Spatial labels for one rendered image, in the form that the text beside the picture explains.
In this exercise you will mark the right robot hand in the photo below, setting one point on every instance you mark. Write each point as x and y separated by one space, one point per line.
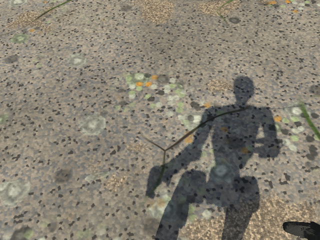
310 231

